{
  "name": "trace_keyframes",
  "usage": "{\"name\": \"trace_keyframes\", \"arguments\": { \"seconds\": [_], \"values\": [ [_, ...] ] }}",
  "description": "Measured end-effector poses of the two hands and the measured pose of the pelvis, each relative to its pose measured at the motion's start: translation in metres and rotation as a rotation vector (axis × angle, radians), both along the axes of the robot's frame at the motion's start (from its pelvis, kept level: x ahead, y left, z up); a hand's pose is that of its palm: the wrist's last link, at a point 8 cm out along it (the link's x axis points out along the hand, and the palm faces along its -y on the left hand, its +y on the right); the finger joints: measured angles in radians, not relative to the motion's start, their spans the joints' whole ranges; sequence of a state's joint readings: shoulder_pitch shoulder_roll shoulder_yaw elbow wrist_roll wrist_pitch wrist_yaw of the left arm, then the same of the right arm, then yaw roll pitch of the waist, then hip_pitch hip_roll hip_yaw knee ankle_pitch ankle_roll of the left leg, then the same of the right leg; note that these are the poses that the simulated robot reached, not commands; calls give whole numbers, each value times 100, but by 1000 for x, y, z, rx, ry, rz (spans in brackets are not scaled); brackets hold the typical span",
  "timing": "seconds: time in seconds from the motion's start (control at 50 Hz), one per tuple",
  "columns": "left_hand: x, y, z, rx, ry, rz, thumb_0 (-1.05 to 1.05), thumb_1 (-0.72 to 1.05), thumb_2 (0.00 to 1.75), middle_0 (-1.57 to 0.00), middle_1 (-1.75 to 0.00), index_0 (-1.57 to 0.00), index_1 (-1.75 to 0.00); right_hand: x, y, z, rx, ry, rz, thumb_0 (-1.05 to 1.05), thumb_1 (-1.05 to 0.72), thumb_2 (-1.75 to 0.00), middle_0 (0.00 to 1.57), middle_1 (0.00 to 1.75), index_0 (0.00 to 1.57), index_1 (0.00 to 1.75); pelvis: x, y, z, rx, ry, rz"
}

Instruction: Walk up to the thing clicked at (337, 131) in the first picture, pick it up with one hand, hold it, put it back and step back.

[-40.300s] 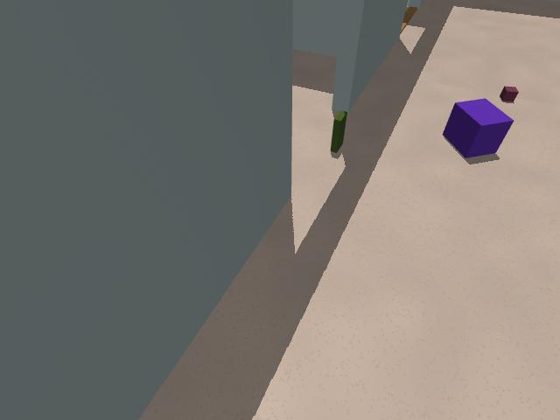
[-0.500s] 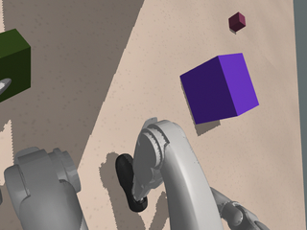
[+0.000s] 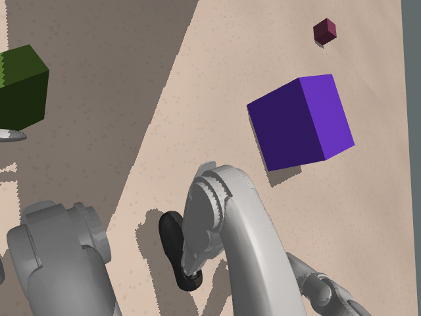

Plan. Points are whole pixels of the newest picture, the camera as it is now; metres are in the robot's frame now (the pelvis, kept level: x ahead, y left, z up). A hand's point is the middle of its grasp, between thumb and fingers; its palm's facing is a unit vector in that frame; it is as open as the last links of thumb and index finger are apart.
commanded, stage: withdraw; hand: left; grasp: from the side
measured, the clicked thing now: (6, 102) +0.50 +0.22 -0.20
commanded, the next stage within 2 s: rise in 0.14 s
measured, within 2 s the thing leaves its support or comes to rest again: neither
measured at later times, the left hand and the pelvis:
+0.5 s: hand out of the picture +0.46 +0.36 -0.03, palm faces +0.29 -0.91 -0.29, open 17.2 cm; pelvis +0.01 +0.00 +0.04, yaw +5 degrees
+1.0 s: hand out of the picture +0.32 +0.30 +0.14, palm faces +0.27 -0.87 -0.41, open 17.2 cm; pelvis +0.04 -0.01 +0.24, yaw +12 degrees
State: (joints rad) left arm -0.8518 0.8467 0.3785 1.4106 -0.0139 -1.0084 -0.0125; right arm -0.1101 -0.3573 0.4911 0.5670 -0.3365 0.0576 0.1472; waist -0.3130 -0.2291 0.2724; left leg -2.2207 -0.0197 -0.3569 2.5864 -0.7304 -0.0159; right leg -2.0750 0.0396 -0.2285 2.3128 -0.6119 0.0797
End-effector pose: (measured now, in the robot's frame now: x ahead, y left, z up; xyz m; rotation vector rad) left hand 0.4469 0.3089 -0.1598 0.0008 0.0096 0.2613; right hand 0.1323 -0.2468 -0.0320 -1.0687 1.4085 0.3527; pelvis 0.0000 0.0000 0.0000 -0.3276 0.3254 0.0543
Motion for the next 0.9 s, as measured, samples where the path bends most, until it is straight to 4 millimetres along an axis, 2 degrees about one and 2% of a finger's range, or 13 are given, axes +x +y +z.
{"name": "trace_keyframes", "arguments": {
  "seconds": [0.08,0.18,0.26,0.38,0.5,0.6,0.66,0.72,0.82,0.9],
  "values": [
    [2,14,22,39,-39,5,-1,-41,17,-16,-14,-15,-14,1,1,-1,8,-19,-32,0,-90,-89,20,30,20,30,0,-1,2,10,11,3],
    [2,44,65,86,-50,20,-1,-42,14,-11,-9,-9,-9,2,2,-3,40,-62,-103,0,-90,-90,20,30,20,30,2,-1,9,28,51,15],
    [3,63,93,102,-3,16,-1,-44,12,-9,-7,-7,-7,4,2,-5,75,-102,-154,0,-90,-89,20,30,20,30,2,0,14,39,84,22],
    [4,75,121,166,128,10,-1,-48,10,-7,-6,-6,-6,0,1,-4,109,-148,-293,0,-89,-90,20,30,20,30,2,0,24,63,131,30],
    [-18,93,147,223,283,73,-1,-50,10,-8,-6,-6,-6,-8,-1,0,151,-152,-421,0,-91,-90,20,30,20,30,5,-2,42,93,194,42],
    [-51,110,187,298,364,143,-1,-47,11,-8,-7,-7,-7,-9,-2,5,191,-152,-514,0,-90,-90,20,30,20,30,8,-4,62,130,241,54],
    [-74,107,209,333,419,147,-1,-47,10,-7,-7,-6,-7,0,0,15,222,-168,-548,0,-90,-90,20,30,20,30,10,-5,82,149,264,61],
    [-96,91,229,341,484,128,-1,-48,9,-7,-7,-6,-6,16,4,33,260,-203,-563,0,-90,-90,20,30,20,30,13,-6,109,162,273,66],
    [-128,57,261,300,581,100,-1,-49,8,-7,-7,-6,-6,55,11,80,322,-303,-555,0,-90,-90,20,30,20,30,21,-9,160,187,266,76],
    [-145,41,293,263,634,120,-1,-49,8,-7,-7,-6,-6,88,16,125,360,-400,-527,0,-90,-90,20,30,20,30,30,-12,199,207,248,87]
  ]
}}
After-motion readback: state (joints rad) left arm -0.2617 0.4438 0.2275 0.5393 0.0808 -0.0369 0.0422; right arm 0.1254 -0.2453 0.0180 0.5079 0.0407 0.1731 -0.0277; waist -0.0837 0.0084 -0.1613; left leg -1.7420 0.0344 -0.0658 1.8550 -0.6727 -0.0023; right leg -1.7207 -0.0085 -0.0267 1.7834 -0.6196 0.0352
